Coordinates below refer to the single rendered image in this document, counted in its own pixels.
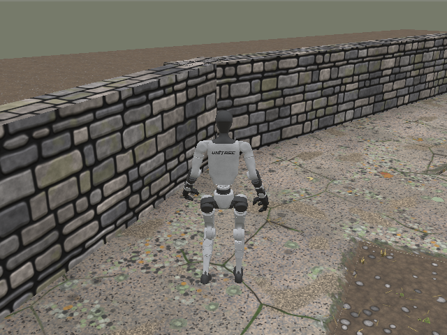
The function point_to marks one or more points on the robot right upper arm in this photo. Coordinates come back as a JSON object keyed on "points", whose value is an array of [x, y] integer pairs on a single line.
{"points": [[245, 148]]}

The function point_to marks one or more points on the robot left upper arm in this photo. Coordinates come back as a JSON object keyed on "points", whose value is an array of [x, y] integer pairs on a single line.
{"points": [[198, 158]]}

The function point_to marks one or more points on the robot left foot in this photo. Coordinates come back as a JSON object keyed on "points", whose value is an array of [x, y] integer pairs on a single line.
{"points": [[205, 278]]}

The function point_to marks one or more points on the robot right hand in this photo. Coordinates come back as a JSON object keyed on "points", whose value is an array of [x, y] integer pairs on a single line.
{"points": [[263, 201]]}

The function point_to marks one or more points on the robot left forearm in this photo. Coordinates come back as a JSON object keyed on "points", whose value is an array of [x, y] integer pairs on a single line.
{"points": [[190, 181]]}

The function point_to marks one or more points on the robot right forearm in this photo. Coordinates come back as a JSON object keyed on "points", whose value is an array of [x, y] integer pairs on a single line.
{"points": [[259, 186]]}

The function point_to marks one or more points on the robot left hand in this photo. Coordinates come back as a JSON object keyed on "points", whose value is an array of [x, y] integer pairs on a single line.
{"points": [[186, 196]]}

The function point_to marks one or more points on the right robot thigh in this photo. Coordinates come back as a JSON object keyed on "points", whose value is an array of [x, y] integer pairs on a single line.
{"points": [[240, 211]]}

